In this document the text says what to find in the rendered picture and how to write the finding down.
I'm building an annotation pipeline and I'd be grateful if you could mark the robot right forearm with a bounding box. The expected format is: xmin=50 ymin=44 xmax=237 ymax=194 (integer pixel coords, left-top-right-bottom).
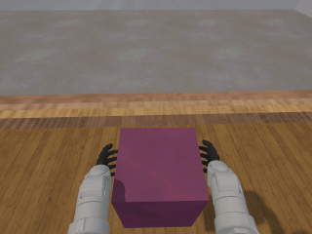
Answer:
xmin=207 ymin=160 xmax=259 ymax=234

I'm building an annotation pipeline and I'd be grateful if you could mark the carton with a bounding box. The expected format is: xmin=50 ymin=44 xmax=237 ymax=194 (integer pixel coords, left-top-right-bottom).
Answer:
xmin=111 ymin=127 xmax=210 ymax=228

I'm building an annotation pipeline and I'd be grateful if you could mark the left robot hand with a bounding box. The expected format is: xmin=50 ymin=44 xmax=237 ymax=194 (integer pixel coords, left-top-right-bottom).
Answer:
xmin=96 ymin=143 xmax=118 ymax=176

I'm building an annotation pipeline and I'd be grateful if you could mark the right robot hand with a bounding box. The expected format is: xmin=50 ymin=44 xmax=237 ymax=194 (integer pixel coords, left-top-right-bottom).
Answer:
xmin=199 ymin=139 xmax=220 ymax=174

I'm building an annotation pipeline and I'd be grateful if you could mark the robot left forearm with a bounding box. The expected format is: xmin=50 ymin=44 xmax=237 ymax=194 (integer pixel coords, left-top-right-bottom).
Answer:
xmin=67 ymin=165 xmax=112 ymax=234

